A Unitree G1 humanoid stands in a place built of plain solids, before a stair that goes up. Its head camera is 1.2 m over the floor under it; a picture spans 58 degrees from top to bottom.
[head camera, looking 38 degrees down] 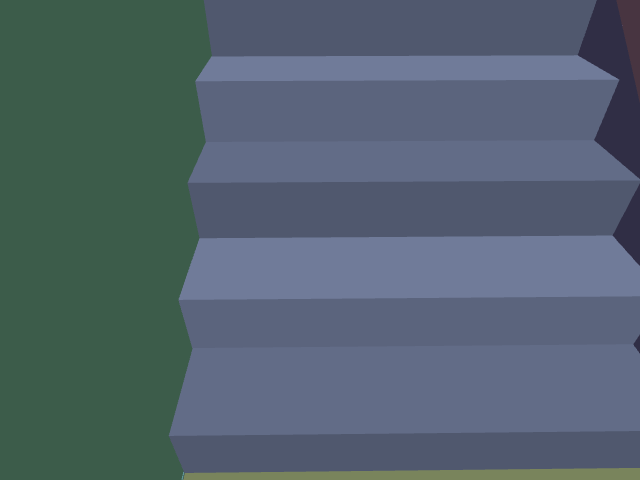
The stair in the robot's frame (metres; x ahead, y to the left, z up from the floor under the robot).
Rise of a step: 0.19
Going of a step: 0.26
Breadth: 1.27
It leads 1 degrees to the left of straight ahead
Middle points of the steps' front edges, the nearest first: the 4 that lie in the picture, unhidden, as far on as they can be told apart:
0.53 -0.27 0.20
0.79 -0.27 0.39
1.05 -0.27 0.59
1.31 -0.26 0.78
